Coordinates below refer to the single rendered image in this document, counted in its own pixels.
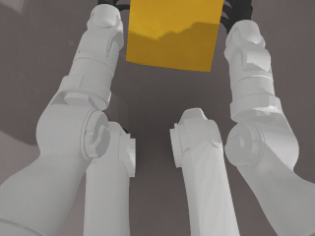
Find robot right shin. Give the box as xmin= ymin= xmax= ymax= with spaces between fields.
xmin=178 ymin=107 xmax=223 ymax=155

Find robot left forearm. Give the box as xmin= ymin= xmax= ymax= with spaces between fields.
xmin=35 ymin=4 xmax=124 ymax=142

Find left robot upper arm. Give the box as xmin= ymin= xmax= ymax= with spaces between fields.
xmin=0 ymin=103 xmax=111 ymax=236

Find robot right hand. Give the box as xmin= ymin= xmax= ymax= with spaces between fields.
xmin=220 ymin=0 xmax=253 ymax=35

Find robot left hand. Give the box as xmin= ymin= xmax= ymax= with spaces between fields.
xmin=97 ymin=0 xmax=131 ymax=12

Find robot right forearm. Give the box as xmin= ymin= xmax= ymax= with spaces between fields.
xmin=223 ymin=20 xmax=292 ymax=131

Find right robot upper arm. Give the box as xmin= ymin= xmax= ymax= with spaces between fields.
xmin=224 ymin=121 xmax=315 ymax=236

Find carton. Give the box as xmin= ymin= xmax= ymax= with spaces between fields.
xmin=126 ymin=0 xmax=224 ymax=72

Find left robot thigh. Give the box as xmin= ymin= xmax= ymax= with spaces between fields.
xmin=83 ymin=131 xmax=136 ymax=236

